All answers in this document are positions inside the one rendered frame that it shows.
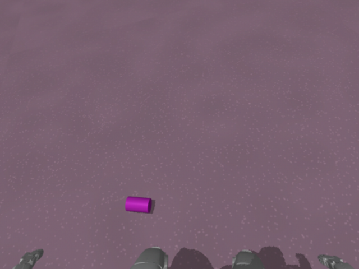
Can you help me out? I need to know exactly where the can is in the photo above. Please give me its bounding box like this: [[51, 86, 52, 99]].
[[125, 196, 152, 213]]

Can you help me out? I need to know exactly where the right robot hand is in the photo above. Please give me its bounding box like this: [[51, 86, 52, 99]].
[[318, 254, 354, 269]]

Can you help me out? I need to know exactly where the left robot hand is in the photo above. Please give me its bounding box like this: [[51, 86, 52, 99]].
[[13, 249, 44, 269]]

